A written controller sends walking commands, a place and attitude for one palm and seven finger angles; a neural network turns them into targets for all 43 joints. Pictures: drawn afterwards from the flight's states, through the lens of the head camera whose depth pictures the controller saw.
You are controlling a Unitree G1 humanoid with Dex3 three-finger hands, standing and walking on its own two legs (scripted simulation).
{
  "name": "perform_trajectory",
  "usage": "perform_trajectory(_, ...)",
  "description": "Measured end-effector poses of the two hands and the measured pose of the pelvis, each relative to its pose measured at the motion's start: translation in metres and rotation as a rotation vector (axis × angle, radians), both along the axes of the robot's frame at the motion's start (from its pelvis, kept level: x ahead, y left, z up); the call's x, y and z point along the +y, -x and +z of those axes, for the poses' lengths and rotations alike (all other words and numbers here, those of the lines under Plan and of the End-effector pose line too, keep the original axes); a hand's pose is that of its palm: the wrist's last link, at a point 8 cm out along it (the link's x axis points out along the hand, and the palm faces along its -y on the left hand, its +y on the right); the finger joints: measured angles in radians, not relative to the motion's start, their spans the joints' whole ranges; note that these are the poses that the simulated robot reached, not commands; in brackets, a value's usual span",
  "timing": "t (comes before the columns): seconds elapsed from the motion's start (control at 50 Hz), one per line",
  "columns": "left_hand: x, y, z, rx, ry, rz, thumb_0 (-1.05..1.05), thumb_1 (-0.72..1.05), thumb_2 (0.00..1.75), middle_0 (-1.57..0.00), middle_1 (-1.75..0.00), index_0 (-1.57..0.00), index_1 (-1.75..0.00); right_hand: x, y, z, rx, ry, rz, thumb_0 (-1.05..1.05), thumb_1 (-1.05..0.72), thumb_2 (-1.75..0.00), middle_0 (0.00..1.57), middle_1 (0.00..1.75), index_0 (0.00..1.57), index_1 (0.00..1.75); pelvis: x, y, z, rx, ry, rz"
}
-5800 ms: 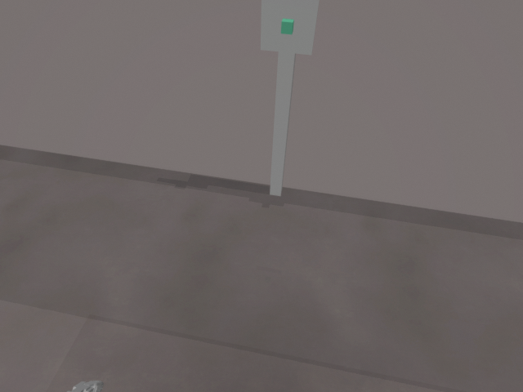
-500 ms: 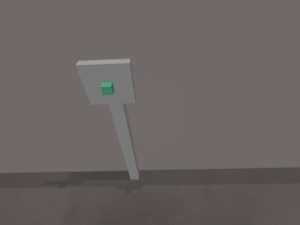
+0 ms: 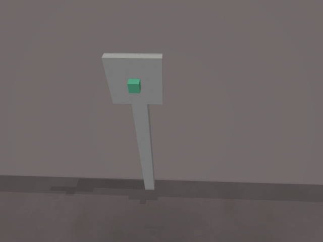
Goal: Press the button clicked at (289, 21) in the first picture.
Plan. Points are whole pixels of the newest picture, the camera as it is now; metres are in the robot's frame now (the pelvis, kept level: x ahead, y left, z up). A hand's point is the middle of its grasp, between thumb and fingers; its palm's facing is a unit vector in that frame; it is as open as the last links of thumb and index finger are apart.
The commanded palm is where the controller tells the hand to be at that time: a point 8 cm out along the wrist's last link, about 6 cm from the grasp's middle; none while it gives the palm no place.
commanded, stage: look again from close up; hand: left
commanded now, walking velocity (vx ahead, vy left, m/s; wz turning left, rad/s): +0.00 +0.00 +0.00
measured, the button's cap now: (134, 85) +0.55 +0.13 +0.10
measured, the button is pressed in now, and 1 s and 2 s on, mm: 0 0 0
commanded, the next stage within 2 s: shuffle to correct the standing spot in 0.24 s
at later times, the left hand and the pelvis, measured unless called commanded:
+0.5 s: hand out of the picture -0.04 +0.18 -0.15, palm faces +0.01 -0.97 -0.25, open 7.4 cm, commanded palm none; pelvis -0.05 -0.02 +0.01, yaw +0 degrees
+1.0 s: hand out of the picture -0.01 +0.10 -0.17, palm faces +0.04 -0.98 -0.17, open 7.4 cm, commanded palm none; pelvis +0.02 -0.06 +0.00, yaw -1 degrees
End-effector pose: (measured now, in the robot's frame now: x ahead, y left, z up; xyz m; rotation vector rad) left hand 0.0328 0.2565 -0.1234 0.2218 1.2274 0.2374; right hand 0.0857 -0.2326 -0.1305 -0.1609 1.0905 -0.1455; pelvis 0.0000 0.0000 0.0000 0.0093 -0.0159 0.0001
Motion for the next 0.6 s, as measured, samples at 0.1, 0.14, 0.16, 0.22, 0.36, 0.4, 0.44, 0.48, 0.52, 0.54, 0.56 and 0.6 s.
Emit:
perform_trajectory(0.1, 0.012, -0.015, 0.013, -0.086, -0.029, -0.031, 0.0, 0.91, 0.9, -0.2, -0.3, -0.2, -0.3, -0.008, 0.008, 0.006, -0.023, 0.013, 0.007, 0.0, -0.92, -0.9, 0.2, 0.3, 0.2, 0.3, 0.0, 0.013, 0.003, -0.017, 0.0, 0.0)
perform_trajectory(0.14, 0.014, -0.015, 0.017, -0.1, -0.033, -0.042, 0.0, 0.91, 0.9, -0.2, -0.3, -0.2, -0.3, -0.013, 0.017, 0.008, -0.016, 0.021, 0.007, 0.0, -0.91, -0.9, 0.2, 0.3, 0.2, 0.3, 0.0, 0.019, 0.005, -0.021, 0.0, 0.0)
perform_trajectory(0.16, 0.014, -0.014, 0.019, -0.103, -0.033, -0.047, 0.0, 0.91, 0.9, -0.2, -0.3, -0.2, -0.3, -0.016, 0.022, 0.009, -0.01, 0.025, 0.005, 0.0, -0.91, -0.9, 0.2, 0.3, 0.2, 0.3, 0.0, 0.021, 0.006, -0.022, 0.001, 0.001)
perform_trajectory(0.22, 0.012, -0.007, 0.021, -0.095, -0.029, -0.06, 0.0, 0.91, 0.9, -0.2, -0.3, -0.2, -0.3, -0.025, 0.04, 0.01, 0.021, 0.037, -0.002, 0.0, -0.91, -0.9, 0.2, 0.3, 0.2, 0.3, -0.002, 0.029, 0.008, -0.024, 0.0, 0.0)
perform_trajectory(0.36, -0.001, 0.027, 0.015, -0.013, -0.002, -0.062, 0.0, 0.91, 0.9, -0.2, -0.3, -0.2, -0.3, -0.043, 0.093, 0.009, 0.138, 0.057, -0.029, 0.01, -0.91, -0.9, 0.2, 0.3, 0.2, 0.3, -0.009, 0.044, 0.012, -0.024, 0.001, 0.003)
perform_trajectory(0.4, -0.006, 0.04, 0.012, 0.019, 0.008, -0.054, 0.0, 0.91, 0.9, -0.2, -0.3, -0.2, -0.3, -0.046, 0.107, 0.008, 0.175, 0.058, -0.038, 0.01, -0.91, -0.9, 0.2, 0.3, 0.2, 0.3, -0.011, 0.046, 0.013, -0.023, 0.002, 0.003)
perform_trajectory(0.44, -0.014, 0.053, 0.008, 0.054, 0.021, -0.044, 0.0, 0.91, 0.9, -0.2, -0.3, -0.2, -0.3, -0.046, 0.121, 0.006, 0.212, 0.053, -0.049, 0.01, -0.91, -0.9, 0.2, 0.3, 0.2, 0.3, -0.014, 0.047, 0.013, -0.023, 0.001, 0.002)
perform_trajectory(0.48, -0.023, 0.067, 0.004, 0.093, 0.04, -0.031, 0.0, 0.91, 0.9, -0.2, -0.3, -0.2, -0.3, -0.044, 0.134, 0.004, 0.249, 0.042, -0.06, 0.01, -0.91, -0.9, 0.2, 0.3, 0.2, 0.3, -0.017, 0.046, 0.013, -0.021, 0.0, 0.001)
perform_trajectory(0.52, -0.033, 0.081, 0.001, 0.132, 0.061, -0.018, 0.0, 0.91, 0.9, -0.2, -0.3, -0.2, -0.3, -0.042, 0.145, 0.001, 0.282, 0.028, -0.07, 0.01, -0.91, -0.9, 0.2, 0.3, 0.2, 0.3, -0.021, 0.044, 0.013, -0.018, 0.0, -0.001)
perform_trajectory(0.54, -0.038, 0.088, -0.001, 0.15, 0.072, -0.01, 0.0, 0.91, 0.9, -0.2, -0.3, -0.2, -0.3, -0.04, 0.15, 0.0, 0.297, 0.02, -0.075, 0.01, -0.91, -0.9, 0.2, 0.3, 0.2, 0.3, -0.022, 0.044, 0.012, -0.017, -0.001, -0.002)
perform_trajectory(0.56, -0.043, 0.094, -0.002, 0.168, 0.082, -0.002, 0.0, 0.91, 0.9, -0.2, -0.3, -0.2, -0.3, -0.038, 0.154, -0.002, 0.311, 0.012, -0.079, 0.01, -0.91, -0.9, 0.2, 0.3, 0.2, 0.3, -0.024, 0.043, 0.012, -0.016, -0.001, -0.002)
perform_trajectory(0.6, -0.054, 0.106, -0.005, 0.2, 0.101, 0.014, 0.0, 0.91, 0.9, -0.2, -0.3, -0.2, -0.3, -0.035, 0.161, -0.005, 0.334, -0.004, -0.087, 0.01, -0.91, -0.9, 0.2, 0.3, 0.2, 0.3, -0.028, 0.04, 0.01, -0.015, -0.002, -0.003)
